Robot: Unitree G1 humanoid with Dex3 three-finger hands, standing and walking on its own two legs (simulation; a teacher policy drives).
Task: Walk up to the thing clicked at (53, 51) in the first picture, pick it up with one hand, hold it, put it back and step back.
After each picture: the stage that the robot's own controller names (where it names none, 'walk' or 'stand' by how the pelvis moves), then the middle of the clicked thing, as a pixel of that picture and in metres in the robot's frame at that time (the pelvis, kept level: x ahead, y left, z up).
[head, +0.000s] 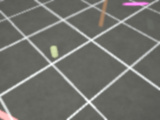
stand; (54, 51) +1.25 +0.29 -0.72
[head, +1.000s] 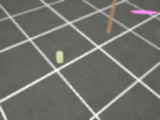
walk; (59, 57) +1.14 +0.16 -0.70
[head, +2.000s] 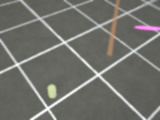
walk; (52, 91) +0.72 +0.19 -0.71
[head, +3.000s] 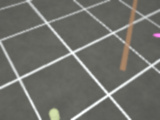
stand; (54, 115) +0.46 +0.19 -0.70
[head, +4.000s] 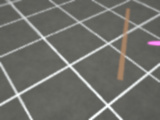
stand; out of the picture +0.43 +0.21 -0.72
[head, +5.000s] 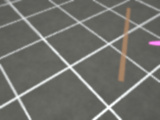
stand; out of the picture +0.41 +0.21 -0.73
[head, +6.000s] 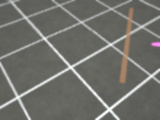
stand; out of the picture +0.39 +0.21 -0.73
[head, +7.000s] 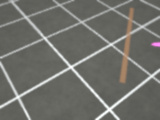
stand; out of the picture +0.39 +0.21 -0.73
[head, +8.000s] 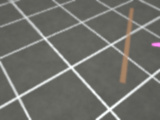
stand; out of the picture +0.39 +0.21 -0.73
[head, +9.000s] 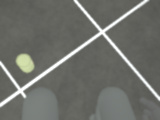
go down; (25, 63) +0.46 +0.25 -0.39
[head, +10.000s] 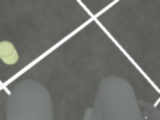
go down; (7, 53) +0.46 +0.28 -0.30
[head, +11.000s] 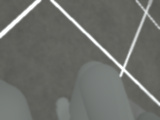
close in; out of the picture +0.44 +0.32 -0.22
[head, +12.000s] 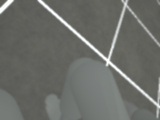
close; out of the picture +0.43 +0.33 -0.22
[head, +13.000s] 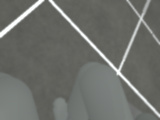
lift; out of the picture +0.39 +0.29 -0.20
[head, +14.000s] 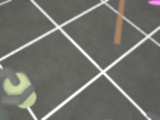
lift; (21, 91) +0.32 +0.20 -0.02
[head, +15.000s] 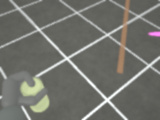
hold; (36, 95) +0.32 +0.16 +0.00
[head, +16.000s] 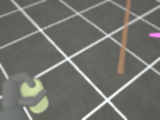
hold; (35, 96) +0.32 +0.17 -0.01
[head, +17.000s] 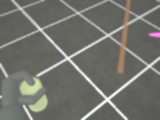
crouch; (34, 95) +0.33 +0.17 -0.01
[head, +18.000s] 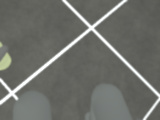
crouch; out of the picture +0.44 +0.25 -0.11
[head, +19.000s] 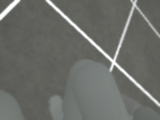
lower; out of the picture +0.41 +0.34 -0.22
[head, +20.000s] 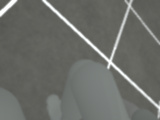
lower; out of the picture +0.41 +0.34 -0.22
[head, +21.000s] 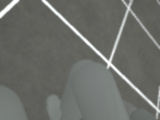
lower; out of the picture +0.41 +0.34 -0.22
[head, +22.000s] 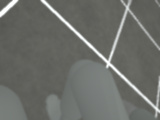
lower; out of the picture +0.41 +0.34 -0.22
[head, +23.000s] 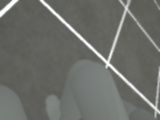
loosen; out of the picture +0.40 +0.34 -0.22
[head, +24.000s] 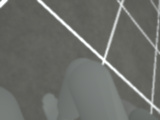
withdraw; out of the picture +0.40 +0.33 -0.22
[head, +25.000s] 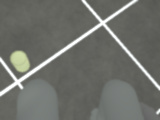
walk; (20, 62) +0.44 +0.27 -0.32
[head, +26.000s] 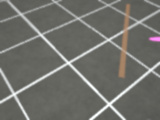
stand; out of the picture +0.37 +0.21 -0.66
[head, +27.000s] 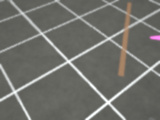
stand; out of the picture +0.38 +0.23 -0.67
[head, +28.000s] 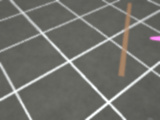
stand; out of the picture +0.38 +0.22 -0.67
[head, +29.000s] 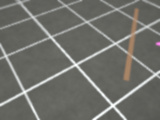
stand; out of the picture +0.40 +0.21 -0.72
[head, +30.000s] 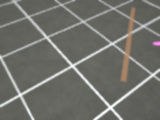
stand; out of the picture +0.37 +0.22 -0.73
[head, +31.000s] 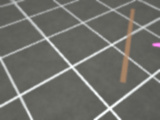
walk; out of the picture +0.37 +0.22 -0.73
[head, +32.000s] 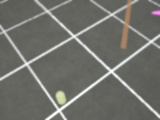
walk; (61, 97) +0.57 +0.20 -0.71
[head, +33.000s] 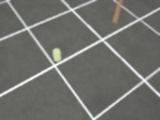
walk; (57, 55) +0.95 +0.18 -0.69
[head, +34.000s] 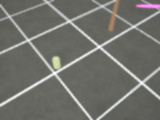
stand; (56, 62) +1.00 +0.21 -0.70
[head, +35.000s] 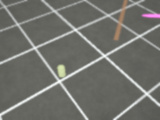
stand; (61, 71) +0.98 +0.20 -0.72
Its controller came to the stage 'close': yes
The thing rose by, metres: 0.70
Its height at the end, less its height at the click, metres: +0.00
